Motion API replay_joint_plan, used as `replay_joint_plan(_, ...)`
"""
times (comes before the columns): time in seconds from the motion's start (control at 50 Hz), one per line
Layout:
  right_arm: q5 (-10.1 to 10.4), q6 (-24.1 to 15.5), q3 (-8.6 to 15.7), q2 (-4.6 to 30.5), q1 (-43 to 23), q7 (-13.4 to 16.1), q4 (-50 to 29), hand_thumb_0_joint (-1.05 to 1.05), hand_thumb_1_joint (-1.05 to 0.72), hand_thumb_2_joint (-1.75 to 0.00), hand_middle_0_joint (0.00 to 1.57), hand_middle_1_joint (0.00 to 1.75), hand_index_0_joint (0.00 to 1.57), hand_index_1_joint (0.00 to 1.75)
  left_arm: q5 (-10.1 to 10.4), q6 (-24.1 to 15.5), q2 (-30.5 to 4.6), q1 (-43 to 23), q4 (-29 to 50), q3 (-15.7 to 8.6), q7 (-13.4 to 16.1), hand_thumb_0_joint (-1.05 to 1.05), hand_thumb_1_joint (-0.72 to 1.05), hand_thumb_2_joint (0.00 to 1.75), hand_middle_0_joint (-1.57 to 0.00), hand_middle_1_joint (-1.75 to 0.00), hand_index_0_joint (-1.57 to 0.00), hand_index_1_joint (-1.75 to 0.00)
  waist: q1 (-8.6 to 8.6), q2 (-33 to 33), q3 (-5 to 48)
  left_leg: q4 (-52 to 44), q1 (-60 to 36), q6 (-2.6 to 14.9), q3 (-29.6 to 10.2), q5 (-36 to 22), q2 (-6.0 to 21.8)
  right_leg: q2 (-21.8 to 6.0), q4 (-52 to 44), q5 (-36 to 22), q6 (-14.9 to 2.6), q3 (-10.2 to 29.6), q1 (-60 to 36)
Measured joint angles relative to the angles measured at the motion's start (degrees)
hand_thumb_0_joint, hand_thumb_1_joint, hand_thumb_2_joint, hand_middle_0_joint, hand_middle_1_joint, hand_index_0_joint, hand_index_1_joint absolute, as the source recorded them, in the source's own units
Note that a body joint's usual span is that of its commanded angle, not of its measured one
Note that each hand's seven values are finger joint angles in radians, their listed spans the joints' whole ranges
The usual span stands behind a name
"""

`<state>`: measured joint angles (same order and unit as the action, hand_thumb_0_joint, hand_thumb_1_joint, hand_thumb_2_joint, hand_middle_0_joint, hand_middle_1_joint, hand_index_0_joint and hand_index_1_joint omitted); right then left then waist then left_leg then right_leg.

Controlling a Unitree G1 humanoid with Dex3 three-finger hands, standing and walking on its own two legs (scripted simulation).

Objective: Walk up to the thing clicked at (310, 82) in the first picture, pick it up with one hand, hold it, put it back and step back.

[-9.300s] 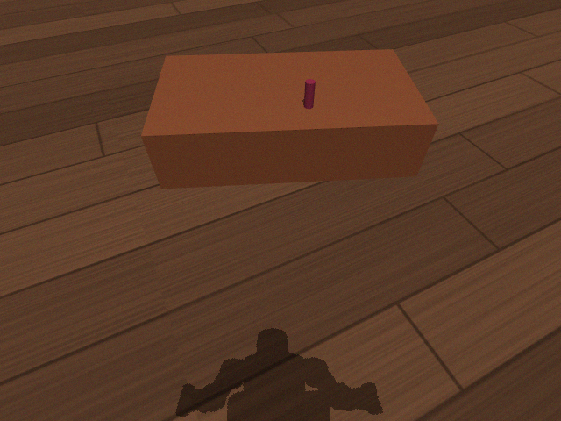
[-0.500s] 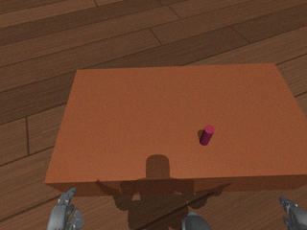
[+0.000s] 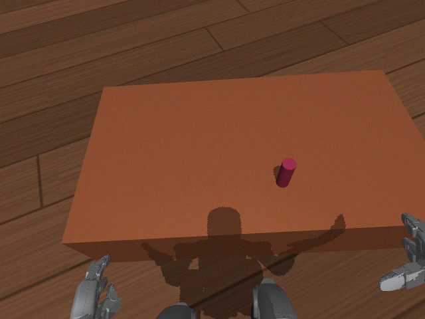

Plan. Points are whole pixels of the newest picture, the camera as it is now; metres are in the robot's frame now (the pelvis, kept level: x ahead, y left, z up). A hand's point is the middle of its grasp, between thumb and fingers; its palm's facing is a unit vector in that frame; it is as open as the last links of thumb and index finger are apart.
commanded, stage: go down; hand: right
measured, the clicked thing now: (285, 173) +0.55 -0.21 -0.31
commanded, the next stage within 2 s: approach in 1.46 s
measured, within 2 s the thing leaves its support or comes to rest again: neither
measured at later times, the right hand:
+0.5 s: hand (399, 185) +0.37 -0.37 -0.04, palm faces +0.15 +0.98 -0.13, open 17.1 cm
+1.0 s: hand (403, 155) +0.44 -0.39 -0.03, palm faces +0.16 +0.99 -0.07, open 16.7 cm
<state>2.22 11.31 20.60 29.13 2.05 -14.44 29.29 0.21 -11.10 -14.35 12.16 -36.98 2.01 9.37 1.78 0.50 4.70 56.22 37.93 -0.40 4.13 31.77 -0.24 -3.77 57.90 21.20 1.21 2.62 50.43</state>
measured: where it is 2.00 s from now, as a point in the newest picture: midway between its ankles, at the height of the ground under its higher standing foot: outside the picture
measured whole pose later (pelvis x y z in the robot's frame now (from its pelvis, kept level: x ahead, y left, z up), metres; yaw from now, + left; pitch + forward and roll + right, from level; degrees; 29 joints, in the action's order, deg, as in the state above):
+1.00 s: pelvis -0.02 -0.02 -0.05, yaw +5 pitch +26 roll +7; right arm 3.4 -17.8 39.0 55.1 -43.6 -31.8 74.3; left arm -2.3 -4.6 -17.5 14.4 -37.4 6.6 0.9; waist 8.0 -1.5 5.1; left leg 69.1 61.1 -1.7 3.7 33.8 -2.7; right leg -6.3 72.8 24.4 -0.3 3.7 74.6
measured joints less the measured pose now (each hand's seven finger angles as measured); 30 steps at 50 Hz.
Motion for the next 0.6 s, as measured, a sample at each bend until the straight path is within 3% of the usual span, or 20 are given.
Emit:
replay_joint_plan(0.14, 1.2, -7.7, 5.6, 6.7, -15.7, -5.4, 16.4, -0.01, 0.59, -0.02, 0.06, 0.05, 0.06, 0.05, -0.7, -0.1, -1.3, -0.3, -0.5, 0.1, -0.8, 0.01, 0.89, 0.90, -0.20, -0.29, -0.19, -0.30, 1.78, 0.2, -0.1, 2.6, 5.1, -0.05, -0.6, 0.0, -0.5, -0.7, 2.3, 0.0, -0.18, -0.3, 4.7)
replay_joint_plan(0.3, 1.8, -16.4, 11.0, 12.2, -23.9, -11.8, 30.5, -0.01, 0.54, -0.02, 0.07, 0.05, 0.06, 0.05, -1.3, 2.3, -2.8, 3.4, -1.0, 0.0, -3.0, 0.01, 0.90, 0.90, -0.19, -0.29, -0.19, -0.29, 2.79, -0.3, 0.7, 6.0, 11.0, -0.30, -2.0, 0.6, -1.0, -1.5, 5.2, 0.8, -0.55, -1.4, 9.9)
replay_joint_plan(0.48, 1.4, -24.4, 15.7, 16.3, -31.4, -14.5, 36.6, -0.01, 0.46, -0.04, 0.07, 0.04, 0.06, 0.05, -1.7, 4.2, -3.0, 4.6, -1.6, 1.6, -4.6, 0.01, 0.90, 0.90, -0.19, -0.30, -0.19, -0.29, 3.25, -1.6, -0.5, 10.1, 16.8, -0.14, -1.4, 1.5, -1.4, -1.7, 8.9, 1.2, -0.45, -0.6, 15.8)
replay_joint_plan(0.6, 1.1, -26.4, 16.9, 20.7, -37.2, -15.9, 41.2, -0.02, 0.40, -0.04, 0.08, 0.04, 0.06, 0.04, -2.0, 4.5, -3.1, 3.4, -1.3, 2.9, -5.3, 0.01, 0.90, 0.90, -0.19, -0.30, -0.19, -0.29, 4.52, -2.0, -0.2, 10.6, 18.6, -0.09, -0.8, 1.3, -1.9, -2.1, 10.1, 1.4, -0.43, 0.2, 18.1)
